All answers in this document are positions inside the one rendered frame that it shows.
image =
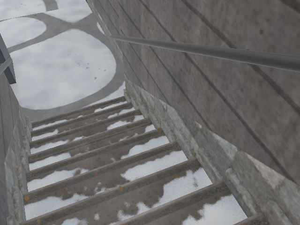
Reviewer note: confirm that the stairs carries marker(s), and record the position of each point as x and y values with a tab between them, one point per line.
105	164

